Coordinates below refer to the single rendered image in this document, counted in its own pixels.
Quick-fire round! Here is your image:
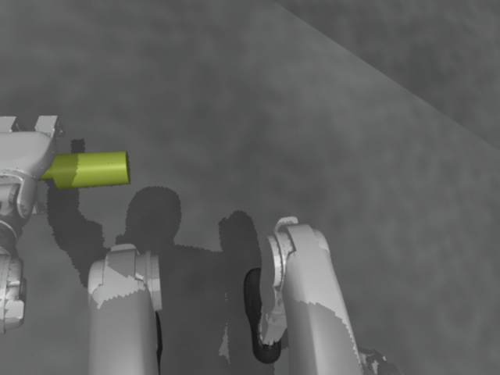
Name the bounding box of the left robot hand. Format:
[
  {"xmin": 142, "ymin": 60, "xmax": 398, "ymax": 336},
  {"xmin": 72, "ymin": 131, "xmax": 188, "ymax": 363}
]
[{"xmin": 0, "ymin": 116, "xmax": 66, "ymax": 215}]

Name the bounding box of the left robot arm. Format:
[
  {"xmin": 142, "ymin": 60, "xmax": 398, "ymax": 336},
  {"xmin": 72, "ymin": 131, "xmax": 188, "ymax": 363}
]
[{"xmin": 0, "ymin": 170, "xmax": 38, "ymax": 334}]

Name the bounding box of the right robot foot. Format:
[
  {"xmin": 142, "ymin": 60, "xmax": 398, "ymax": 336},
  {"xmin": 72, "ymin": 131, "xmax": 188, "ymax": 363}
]
[{"xmin": 244, "ymin": 268, "xmax": 281, "ymax": 364}]

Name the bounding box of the right robot hand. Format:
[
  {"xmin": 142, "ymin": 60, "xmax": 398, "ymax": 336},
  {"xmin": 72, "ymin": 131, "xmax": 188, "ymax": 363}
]
[{"xmin": 357, "ymin": 347, "xmax": 404, "ymax": 375}]

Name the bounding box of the bottle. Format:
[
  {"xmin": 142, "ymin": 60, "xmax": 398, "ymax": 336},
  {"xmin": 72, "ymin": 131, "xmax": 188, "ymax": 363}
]
[{"xmin": 39, "ymin": 151, "xmax": 130, "ymax": 189}]

